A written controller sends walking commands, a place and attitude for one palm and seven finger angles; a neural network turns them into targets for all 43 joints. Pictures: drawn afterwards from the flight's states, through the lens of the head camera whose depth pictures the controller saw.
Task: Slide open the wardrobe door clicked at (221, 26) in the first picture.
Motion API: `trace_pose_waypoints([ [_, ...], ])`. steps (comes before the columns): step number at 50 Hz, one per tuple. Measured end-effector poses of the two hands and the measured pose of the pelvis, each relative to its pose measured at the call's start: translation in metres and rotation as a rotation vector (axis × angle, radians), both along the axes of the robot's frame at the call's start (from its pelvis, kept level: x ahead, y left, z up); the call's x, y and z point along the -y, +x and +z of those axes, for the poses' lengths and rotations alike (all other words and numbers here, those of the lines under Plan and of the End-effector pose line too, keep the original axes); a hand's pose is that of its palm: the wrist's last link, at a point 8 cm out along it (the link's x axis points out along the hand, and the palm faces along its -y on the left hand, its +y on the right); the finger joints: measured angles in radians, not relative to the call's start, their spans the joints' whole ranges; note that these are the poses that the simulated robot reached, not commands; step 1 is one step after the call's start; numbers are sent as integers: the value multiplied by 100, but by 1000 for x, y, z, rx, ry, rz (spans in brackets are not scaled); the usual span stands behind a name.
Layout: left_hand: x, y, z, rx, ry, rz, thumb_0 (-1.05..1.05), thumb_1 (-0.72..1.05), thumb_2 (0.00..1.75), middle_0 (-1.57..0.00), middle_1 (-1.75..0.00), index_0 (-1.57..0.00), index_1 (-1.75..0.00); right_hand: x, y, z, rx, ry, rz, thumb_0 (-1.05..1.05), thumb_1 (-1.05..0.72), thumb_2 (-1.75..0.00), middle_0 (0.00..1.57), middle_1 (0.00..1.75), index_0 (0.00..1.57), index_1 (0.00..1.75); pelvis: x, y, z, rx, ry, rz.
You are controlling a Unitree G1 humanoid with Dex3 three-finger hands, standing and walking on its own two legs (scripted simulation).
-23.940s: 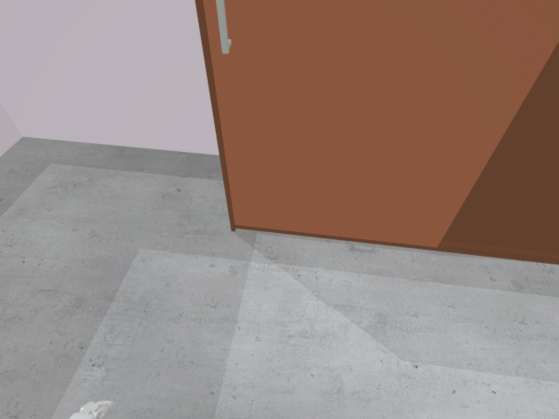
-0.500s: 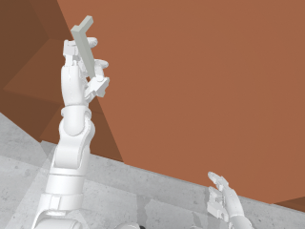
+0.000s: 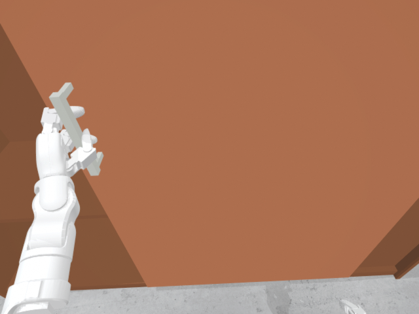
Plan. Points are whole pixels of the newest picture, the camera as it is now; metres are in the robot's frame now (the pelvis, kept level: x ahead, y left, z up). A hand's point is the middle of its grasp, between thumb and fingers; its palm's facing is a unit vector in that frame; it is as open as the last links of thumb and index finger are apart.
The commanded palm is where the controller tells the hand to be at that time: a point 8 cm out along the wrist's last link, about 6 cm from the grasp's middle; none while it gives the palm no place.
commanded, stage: stop walking and hold the door there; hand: left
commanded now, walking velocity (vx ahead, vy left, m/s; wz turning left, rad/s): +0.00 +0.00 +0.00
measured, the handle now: (81, 132) +0.40 +0.26 +0.18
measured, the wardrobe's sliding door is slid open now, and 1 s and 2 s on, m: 0.65 0.65 0.65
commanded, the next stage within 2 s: loosen the grip on the handle in 0.40 s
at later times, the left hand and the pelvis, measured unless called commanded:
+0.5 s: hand (88, 150) +0.35 +0.23 +0.18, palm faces +0.33 -0.92 -0.20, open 6.5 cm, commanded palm +0.32 +0.27 +0.16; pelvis -0.01 +0.02 +0.00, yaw -2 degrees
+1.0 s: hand (87, 153) +0.36 +0.24 +0.17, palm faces +0.37 -0.91 -0.21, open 14.4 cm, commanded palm +0.31 +0.27 +0.16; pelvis +0.00 -0.01 +0.00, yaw +3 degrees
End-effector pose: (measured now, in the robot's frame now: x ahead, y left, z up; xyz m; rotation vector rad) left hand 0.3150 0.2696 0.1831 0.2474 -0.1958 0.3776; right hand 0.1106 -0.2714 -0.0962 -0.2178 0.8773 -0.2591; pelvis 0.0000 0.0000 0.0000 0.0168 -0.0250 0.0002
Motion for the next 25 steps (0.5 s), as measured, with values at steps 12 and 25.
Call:
trace_pose_waypoints([
  [12,-5,1,-1,12,7,-54,-5,73,84,-46,-140,-15,-130,-49,-26,-16,-39,87,1,1,-91,-90,20,30,20,30,-19,-10,0,0,4,-30],
  [25,-6,2,-1,20,3,-68,-5,72,85,-46,-140,-16,-131,-55,9,-5,44,78,48,1,-91,-90,20,30,20,30,-23,-13,-1,3,5,-31],
])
